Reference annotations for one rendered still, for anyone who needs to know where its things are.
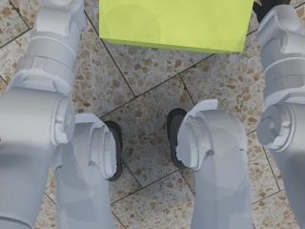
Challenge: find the robot left forearm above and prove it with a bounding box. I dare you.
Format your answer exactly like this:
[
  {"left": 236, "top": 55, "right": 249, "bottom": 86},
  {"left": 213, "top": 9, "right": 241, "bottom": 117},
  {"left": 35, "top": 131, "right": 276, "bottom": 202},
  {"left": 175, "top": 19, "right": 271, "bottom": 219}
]
[{"left": 0, "top": 0, "right": 86, "bottom": 103}]

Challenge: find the robot left upper arm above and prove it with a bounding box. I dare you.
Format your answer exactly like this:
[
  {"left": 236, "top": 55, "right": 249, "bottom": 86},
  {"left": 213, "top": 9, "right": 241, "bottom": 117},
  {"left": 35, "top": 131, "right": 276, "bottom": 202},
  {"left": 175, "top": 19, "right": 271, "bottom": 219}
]
[{"left": 0, "top": 86, "right": 76, "bottom": 229}]

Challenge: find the left robot foot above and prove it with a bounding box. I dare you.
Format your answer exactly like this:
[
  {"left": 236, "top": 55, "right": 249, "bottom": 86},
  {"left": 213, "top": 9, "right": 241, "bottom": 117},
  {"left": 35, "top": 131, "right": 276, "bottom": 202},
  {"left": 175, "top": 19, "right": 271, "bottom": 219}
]
[{"left": 104, "top": 120, "right": 123, "bottom": 181}]

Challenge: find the robot right thigh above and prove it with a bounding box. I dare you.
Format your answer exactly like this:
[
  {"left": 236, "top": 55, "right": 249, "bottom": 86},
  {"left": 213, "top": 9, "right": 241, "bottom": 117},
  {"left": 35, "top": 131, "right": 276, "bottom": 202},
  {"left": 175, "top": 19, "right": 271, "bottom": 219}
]
[{"left": 180, "top": 109, "right": 253, "bottom": 229}]

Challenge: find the carton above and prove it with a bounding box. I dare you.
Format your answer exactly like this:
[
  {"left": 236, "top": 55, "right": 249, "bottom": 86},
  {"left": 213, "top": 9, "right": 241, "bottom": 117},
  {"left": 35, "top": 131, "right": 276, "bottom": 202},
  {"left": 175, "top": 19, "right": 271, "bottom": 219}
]
[{"left": 99, "top": 0, "right": 254, "bottom": 53}]

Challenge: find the robot right upper arm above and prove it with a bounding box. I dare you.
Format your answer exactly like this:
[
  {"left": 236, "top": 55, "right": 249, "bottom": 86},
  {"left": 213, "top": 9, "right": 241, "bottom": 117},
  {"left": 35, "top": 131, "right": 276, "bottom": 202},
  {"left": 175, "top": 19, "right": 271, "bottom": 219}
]
[{"left": 256, "top": 101, "right": 305, "bottom": 229}]

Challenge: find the robot right hand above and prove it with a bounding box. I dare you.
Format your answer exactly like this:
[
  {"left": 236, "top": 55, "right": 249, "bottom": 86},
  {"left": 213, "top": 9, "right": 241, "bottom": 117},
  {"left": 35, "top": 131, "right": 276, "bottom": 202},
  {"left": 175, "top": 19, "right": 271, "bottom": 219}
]
[{"left": 253, "top": 0, "right": 292, "bottom": 24}]

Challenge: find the robot right forearm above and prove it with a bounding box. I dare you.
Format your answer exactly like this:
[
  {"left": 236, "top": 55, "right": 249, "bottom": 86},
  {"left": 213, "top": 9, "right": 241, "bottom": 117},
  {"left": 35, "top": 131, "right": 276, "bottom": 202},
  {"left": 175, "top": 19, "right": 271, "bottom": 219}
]
[{"left": 256, "top": 4, "right": 305, "bottom": 108}]

